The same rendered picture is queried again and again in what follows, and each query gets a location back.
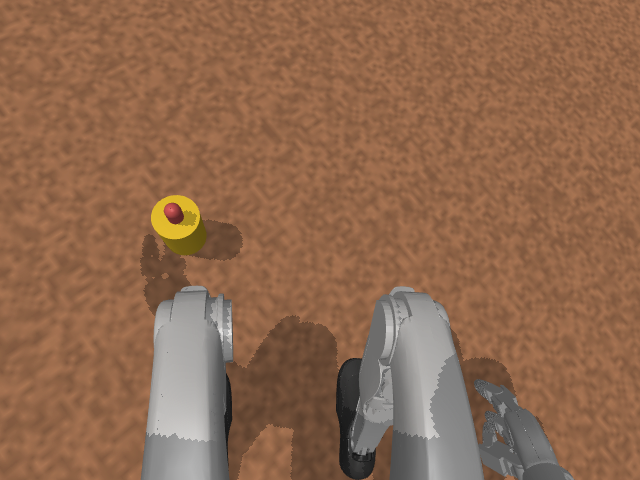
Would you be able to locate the right robot foot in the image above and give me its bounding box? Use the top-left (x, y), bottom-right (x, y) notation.
top-left (336, 358), bottom-right (376, 480)

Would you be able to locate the bottle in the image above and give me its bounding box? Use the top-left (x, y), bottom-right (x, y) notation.
top-left (151, 195), bottom-right (207, 255)

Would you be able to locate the right robot hand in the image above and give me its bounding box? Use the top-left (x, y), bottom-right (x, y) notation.
top-left (474, 379), bottom-right (559, 480)

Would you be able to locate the right robot arm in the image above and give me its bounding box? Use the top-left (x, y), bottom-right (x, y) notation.
top-left (522, 463), bottom-right (574, 480)

